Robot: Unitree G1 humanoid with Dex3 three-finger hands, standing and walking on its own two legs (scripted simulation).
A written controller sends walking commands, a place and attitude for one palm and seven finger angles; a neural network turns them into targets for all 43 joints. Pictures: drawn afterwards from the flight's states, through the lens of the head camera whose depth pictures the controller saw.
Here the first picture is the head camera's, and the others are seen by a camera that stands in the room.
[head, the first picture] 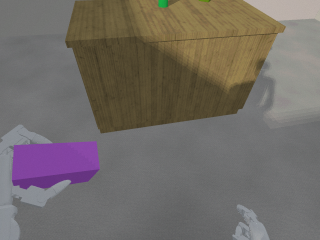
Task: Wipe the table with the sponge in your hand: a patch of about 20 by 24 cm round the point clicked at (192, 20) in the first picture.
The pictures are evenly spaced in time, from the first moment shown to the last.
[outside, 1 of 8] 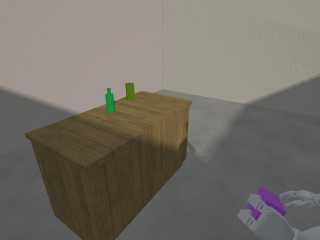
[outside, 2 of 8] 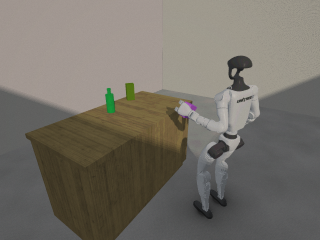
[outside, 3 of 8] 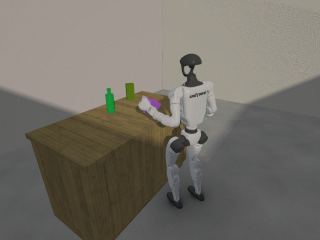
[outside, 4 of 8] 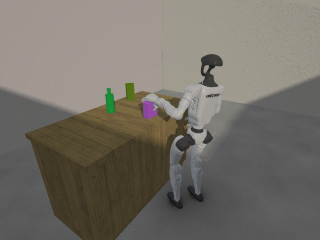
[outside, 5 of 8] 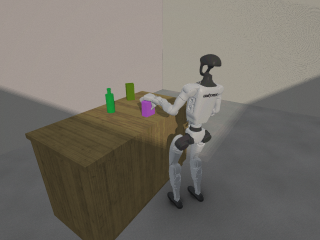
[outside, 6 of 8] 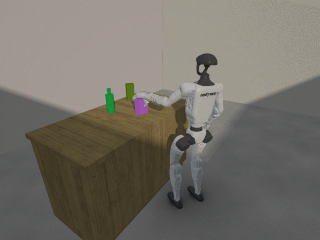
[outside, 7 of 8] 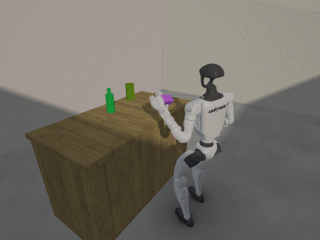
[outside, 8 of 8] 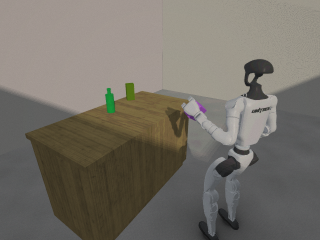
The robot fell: no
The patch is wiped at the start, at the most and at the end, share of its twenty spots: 0.00 0.95 0.95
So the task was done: yes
